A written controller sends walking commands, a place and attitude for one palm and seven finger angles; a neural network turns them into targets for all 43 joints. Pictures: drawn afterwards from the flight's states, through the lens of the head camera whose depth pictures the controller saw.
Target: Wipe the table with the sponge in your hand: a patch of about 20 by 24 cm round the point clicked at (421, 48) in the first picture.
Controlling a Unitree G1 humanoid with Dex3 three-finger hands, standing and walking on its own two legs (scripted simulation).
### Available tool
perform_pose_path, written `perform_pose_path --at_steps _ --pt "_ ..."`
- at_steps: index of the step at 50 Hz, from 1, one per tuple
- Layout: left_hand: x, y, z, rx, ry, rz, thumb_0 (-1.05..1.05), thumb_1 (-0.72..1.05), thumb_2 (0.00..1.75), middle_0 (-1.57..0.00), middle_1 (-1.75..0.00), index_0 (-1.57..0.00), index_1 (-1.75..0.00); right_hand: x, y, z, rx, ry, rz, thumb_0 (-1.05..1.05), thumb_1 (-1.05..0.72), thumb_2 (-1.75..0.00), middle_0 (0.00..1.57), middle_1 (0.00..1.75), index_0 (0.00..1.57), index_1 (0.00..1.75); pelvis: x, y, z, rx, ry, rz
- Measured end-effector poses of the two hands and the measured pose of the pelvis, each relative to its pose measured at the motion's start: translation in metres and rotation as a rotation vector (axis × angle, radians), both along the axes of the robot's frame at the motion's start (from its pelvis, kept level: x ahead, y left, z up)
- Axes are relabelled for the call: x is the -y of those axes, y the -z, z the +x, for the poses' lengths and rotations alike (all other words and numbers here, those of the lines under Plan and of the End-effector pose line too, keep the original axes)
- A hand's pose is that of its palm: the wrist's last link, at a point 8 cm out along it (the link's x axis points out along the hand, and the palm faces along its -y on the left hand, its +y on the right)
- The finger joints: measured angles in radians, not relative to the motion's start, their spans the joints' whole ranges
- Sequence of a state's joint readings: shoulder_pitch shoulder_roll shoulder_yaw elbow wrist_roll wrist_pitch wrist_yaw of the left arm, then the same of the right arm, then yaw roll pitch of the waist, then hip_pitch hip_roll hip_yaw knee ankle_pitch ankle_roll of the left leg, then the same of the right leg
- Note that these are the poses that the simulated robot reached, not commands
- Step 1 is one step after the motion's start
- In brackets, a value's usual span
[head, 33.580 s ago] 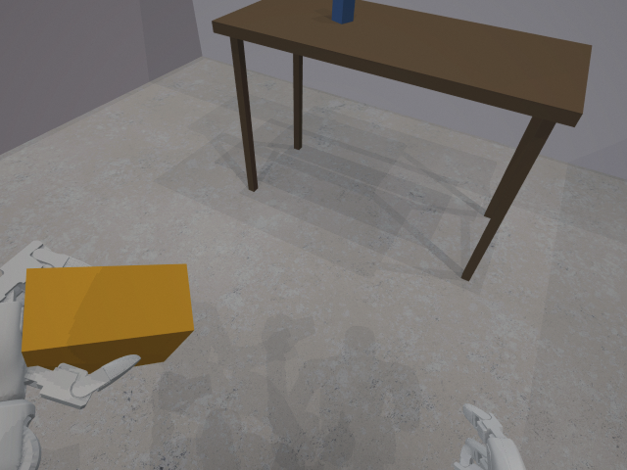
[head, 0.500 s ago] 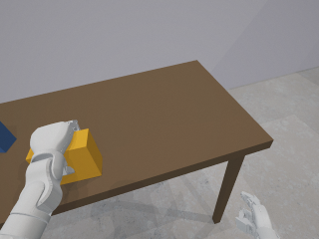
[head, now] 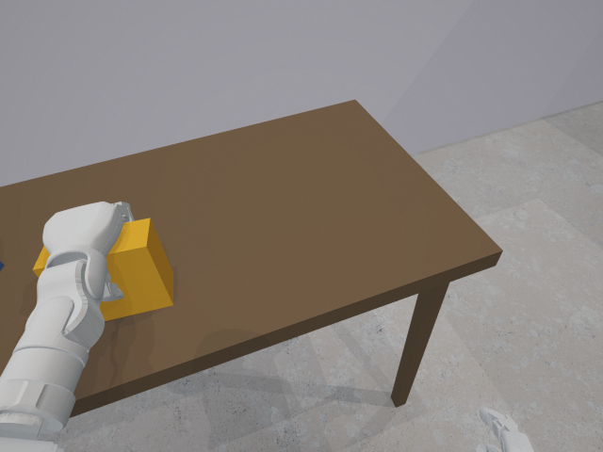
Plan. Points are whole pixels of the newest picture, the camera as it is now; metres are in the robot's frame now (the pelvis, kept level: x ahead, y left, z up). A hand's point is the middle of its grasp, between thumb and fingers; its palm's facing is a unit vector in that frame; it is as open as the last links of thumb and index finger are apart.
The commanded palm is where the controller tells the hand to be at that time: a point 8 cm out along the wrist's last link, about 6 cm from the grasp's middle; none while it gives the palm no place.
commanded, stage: wipe forward along the first lane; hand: left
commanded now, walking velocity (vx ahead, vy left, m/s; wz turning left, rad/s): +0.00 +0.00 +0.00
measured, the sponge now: (118, 282) +0.32 +0.32 +0.05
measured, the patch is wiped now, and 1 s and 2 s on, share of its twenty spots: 0.30 0.55 0.55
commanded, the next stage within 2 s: slide across to the middle lane in 1.00 s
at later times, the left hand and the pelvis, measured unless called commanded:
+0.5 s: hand (109, 230) +0.38 +0.33 +0.11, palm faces -0.10 +0.01 -1.00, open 10.4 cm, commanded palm +0.36 +0.33 +0.14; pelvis +0.00 +0.00 +0.00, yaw +0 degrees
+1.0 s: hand (107, 209) +0.42 +0.36 +0.11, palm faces -0.10 +0.00 -0.99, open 10.4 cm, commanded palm +0.41 +0.36 +0.14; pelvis +0.01 +0.02 +0.00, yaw -1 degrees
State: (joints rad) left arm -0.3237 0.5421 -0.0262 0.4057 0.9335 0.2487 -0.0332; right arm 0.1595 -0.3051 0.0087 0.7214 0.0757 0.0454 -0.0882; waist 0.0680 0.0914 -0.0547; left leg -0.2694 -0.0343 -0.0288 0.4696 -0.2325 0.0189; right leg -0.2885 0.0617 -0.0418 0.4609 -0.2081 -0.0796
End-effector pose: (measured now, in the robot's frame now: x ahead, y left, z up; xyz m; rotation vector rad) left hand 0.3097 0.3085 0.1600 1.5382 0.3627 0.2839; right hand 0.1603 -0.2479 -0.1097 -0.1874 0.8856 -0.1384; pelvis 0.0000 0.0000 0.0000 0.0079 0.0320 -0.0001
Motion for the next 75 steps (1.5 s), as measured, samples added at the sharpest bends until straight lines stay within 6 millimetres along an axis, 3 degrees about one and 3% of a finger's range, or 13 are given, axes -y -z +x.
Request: perform_pose_path --at_steps 30,60,67,75 --pt "-0.022 -0.001 0.060 -0.046 0.009 0.021 0.02 -0.55 1.05 -0.71 -1.29 -0.75 -1.30 0.016 0.014 -0.057 -0.161 0.091 -0.022 0.01 -0.90 -0.90 0.20 0.30 0.20 0.30 -0.001 0.003 0.000 -0.082 0.005 -0.007" --pt "-0.052 -0.002 0.111 -0.066 0.024 0.034 0.02 -0.56 1.05 -0.71 -1.29 -0.75 -1.30 -0.003 0.009 -0.075 -0.260 0.138 -0.049 0.00 -0.90 -0.90 0.20 0.30 0.20 0.30 -0.029 0.001 0.016 -0.144 0.012 -0.026" --pt "-0.051 -0.003 0.111 -0.030 0.045 0.037 0.02 -0.56 1.05 -0.71 -1.29 -0.74 -1.30 -0.016 0.011 -0.066 -0.267 0.132 -0.037 0.00 -0.90 -0.90 0.20 0.30 0.20 0.30 -0.038 0.000 0.024 -0.129 0.005 -0.029" --pt "-0.041 -0.006 0.115 0.004 0.043 0.025 0.01 -0.55 1.05 -0.70 -1.30 -0.74 -1.31 -0.038 0.009 -0.026 -0.203 0.069 -0.013 0.00 -0.90 -0.90 0.20 0.30 0.20 0.30 -0.046 -0.001 0.032 -0.106 -0.019 -0.030"
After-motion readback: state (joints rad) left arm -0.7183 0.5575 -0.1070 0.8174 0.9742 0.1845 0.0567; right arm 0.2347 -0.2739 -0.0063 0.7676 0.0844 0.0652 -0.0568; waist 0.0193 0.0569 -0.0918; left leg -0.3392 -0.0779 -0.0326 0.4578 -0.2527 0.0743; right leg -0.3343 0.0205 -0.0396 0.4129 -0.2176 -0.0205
